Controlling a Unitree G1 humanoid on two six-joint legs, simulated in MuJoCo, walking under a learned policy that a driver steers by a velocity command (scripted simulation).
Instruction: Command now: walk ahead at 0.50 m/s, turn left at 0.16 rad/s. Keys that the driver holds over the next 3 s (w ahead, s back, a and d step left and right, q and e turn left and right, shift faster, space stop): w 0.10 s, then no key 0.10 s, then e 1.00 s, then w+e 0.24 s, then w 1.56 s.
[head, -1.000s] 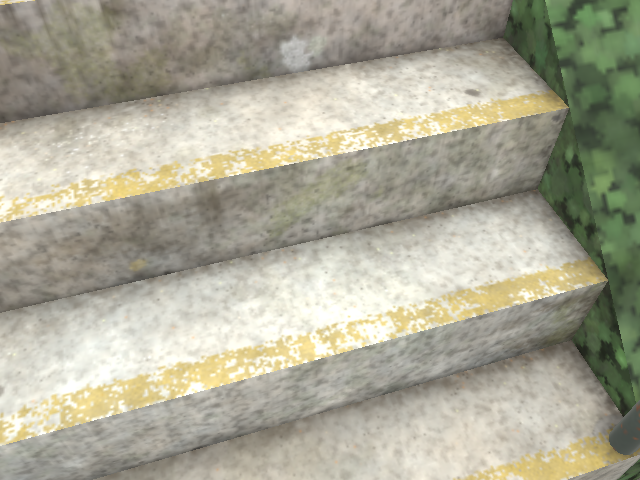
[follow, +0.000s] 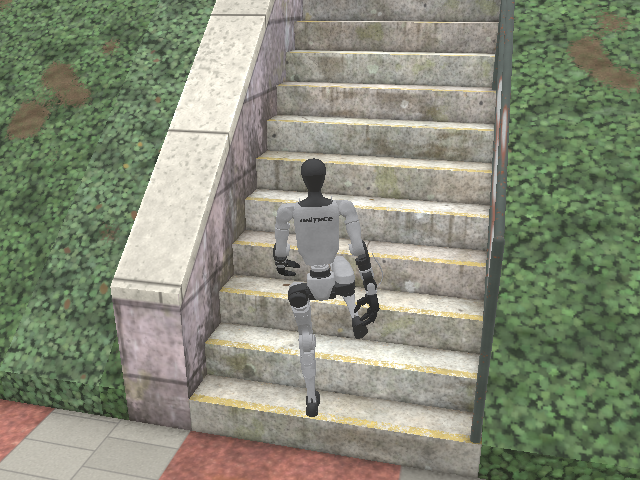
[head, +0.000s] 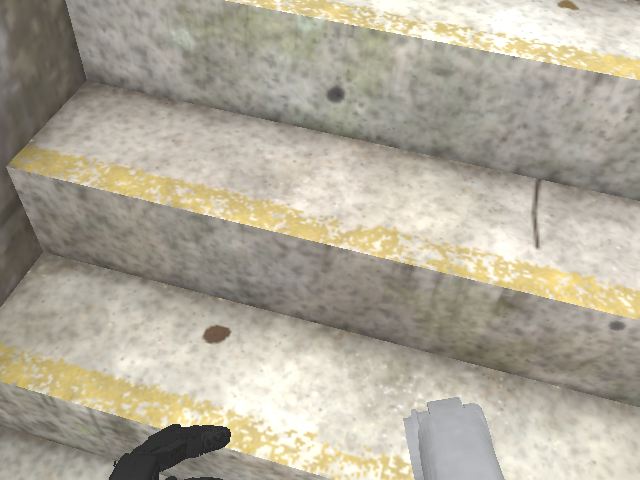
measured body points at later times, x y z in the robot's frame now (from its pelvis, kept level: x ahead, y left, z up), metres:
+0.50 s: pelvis +0.23 +0.04 +0.19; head +0.22 +0.04 +0.64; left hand +0.15 +0.22 +0.04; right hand +0.53 -0.13 +0.18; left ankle +0.29 +0.18 -0.25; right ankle +0.16 -0.08 -0.54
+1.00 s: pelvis +0.37 +0.14 +0.38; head +0.37 +0.15 +0.83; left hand +0.64 +0.31 +0.28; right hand +0.35 -0.11 +0.24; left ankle +0.45 +0.22 -0.34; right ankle +0.36 +0.01 -0.15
